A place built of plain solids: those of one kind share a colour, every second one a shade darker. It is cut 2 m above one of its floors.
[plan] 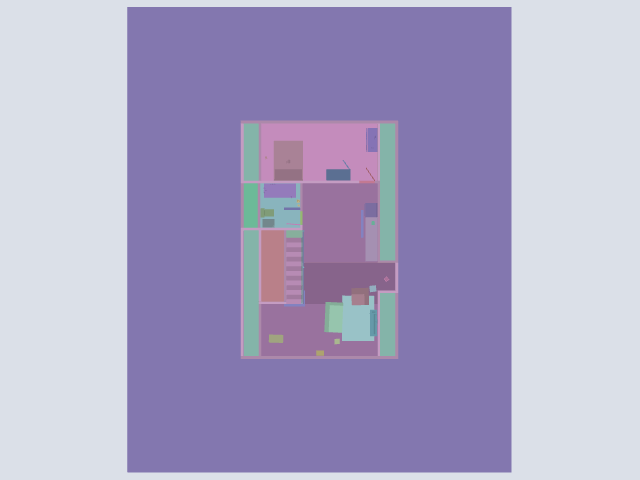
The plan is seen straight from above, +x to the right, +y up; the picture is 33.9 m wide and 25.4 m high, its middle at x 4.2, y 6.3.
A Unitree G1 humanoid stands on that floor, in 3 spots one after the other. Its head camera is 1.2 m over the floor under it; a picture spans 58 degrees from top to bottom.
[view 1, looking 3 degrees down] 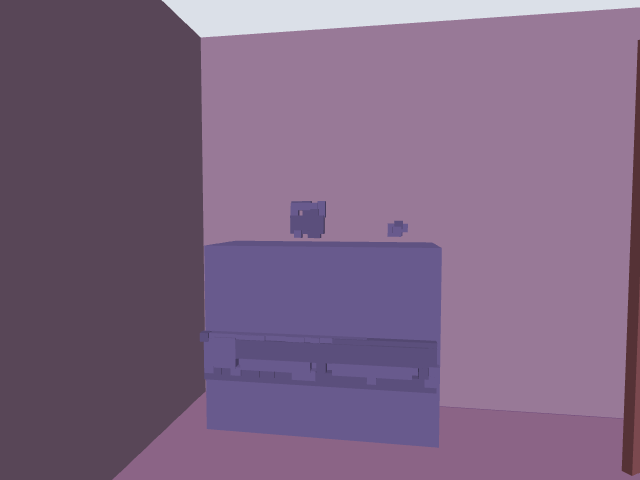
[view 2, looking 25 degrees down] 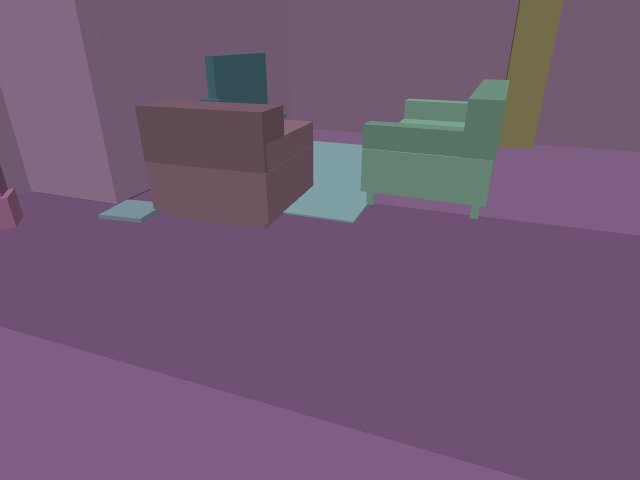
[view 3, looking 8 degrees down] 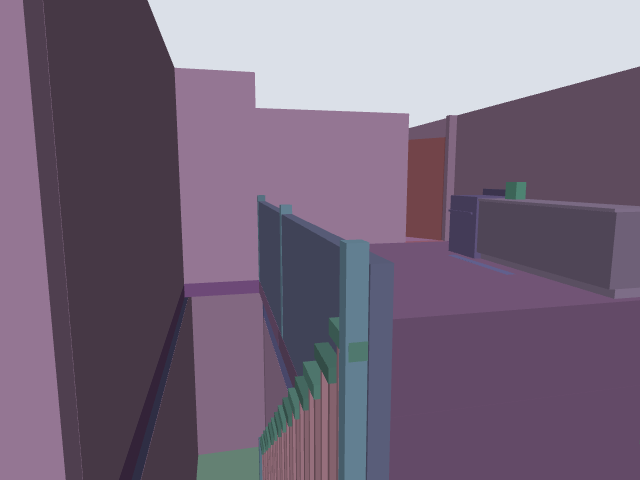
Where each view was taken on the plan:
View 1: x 4.47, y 11.22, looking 9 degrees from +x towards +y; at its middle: wall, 2.81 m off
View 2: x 4.62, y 6.12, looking -70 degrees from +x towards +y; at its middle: upper_floor_living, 2.84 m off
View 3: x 2.85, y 1.71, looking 77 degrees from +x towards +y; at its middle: stair_guard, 1.94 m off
